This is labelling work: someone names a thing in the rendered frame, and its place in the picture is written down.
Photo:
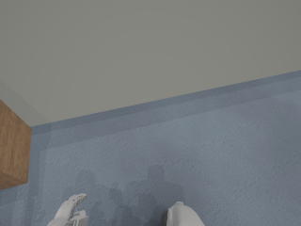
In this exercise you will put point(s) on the cupboard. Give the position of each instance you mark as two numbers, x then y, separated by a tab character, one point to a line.
15	146

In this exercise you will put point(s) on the left robot hand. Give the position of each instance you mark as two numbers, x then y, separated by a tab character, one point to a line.
66	210

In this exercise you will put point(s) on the robot right thigh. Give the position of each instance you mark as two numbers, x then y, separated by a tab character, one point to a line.
182	215

